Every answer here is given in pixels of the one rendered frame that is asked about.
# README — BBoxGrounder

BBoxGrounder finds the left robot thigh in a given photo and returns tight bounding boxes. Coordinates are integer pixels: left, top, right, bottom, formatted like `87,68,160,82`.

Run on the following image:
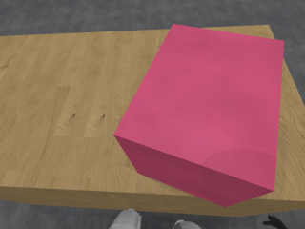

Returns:
109,210,142,229

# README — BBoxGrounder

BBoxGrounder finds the robot right hand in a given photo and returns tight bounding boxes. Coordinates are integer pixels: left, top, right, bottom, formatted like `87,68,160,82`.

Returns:
263,215,288,229

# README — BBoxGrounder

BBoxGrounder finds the pedestal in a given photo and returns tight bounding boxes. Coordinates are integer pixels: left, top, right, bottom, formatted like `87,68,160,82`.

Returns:
0,25,305,218

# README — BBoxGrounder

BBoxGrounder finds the carton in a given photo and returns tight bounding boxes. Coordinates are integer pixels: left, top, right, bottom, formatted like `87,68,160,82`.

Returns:
113,24,284,207

